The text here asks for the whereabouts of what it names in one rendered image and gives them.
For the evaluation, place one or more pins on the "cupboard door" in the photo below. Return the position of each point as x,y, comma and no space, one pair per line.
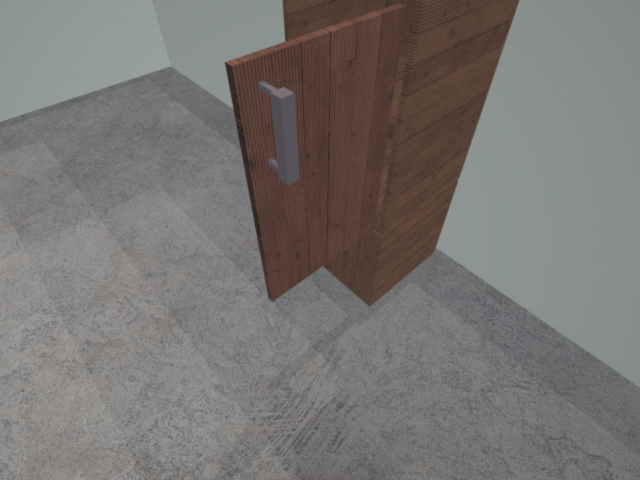
343,77

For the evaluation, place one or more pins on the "handle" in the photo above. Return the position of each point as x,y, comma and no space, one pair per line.
285,131

